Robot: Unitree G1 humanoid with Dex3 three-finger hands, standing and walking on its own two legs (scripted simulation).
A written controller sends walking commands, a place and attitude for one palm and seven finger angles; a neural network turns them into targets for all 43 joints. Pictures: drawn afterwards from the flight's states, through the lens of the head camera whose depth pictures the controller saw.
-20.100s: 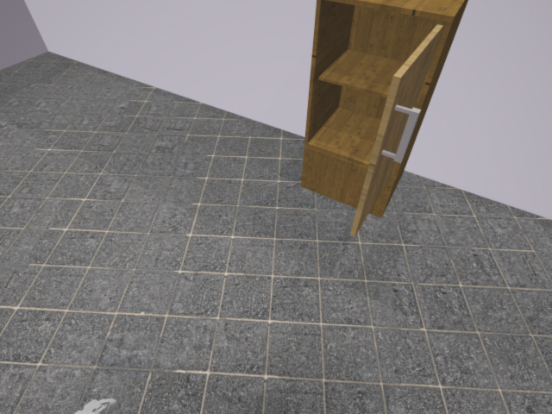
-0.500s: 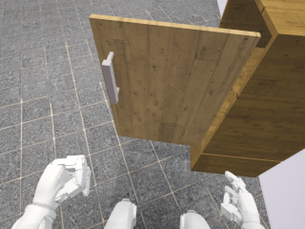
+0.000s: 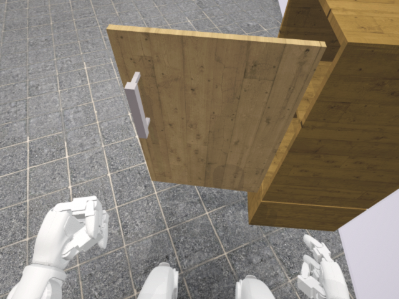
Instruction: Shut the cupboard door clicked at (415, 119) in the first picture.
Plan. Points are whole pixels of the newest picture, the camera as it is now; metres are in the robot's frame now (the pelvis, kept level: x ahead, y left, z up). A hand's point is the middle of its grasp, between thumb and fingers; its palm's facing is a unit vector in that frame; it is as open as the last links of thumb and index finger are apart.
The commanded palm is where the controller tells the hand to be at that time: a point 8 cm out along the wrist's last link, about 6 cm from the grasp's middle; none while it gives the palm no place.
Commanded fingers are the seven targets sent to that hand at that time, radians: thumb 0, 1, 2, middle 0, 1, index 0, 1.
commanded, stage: bring the fist close to the handle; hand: left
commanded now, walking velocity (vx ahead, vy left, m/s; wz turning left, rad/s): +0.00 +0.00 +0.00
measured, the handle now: (140, 107) +0.52 +0.18 +0.06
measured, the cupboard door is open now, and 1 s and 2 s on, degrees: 88 88 83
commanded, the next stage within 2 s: push the door shut along its arc in 1.46 s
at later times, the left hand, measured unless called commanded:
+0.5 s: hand (127, 189) +0.30 +0.16 +0.07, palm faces -0.12 -0.99 -0.02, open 3.1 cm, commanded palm +0.29 +0.22 +0.07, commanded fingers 0.00 0.90 0.90 -1.30 -1.50 -1.30 -1.50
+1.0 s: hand (141, 146) +0.40 +0.15 +0.07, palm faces -0.10 -0.99 -0.04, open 3.1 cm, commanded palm +0.38 +0.20 +0.07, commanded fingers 0.00 0.90 0.90 -1.30 -1.50 -1.30 -1.50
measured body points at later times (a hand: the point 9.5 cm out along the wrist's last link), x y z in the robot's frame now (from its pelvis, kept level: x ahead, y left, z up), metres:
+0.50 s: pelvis +0.00 +0.00 +0.01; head +0.07 +0.00 +0.45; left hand +0.30 +0.21 +0.07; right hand +0.16 -0.25 -0.08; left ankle +0.05 +0.13 -0.63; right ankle +0.02 -0.14 -0.63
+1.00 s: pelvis +0.00 -0.01 +0.01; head +0.09 -0.01 +0.45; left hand +0.40 +0.20 +0.08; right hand +0.13 -0.27 -0.10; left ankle +0.05 +0.13 -0.63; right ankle +0.02 -0.14 -0.63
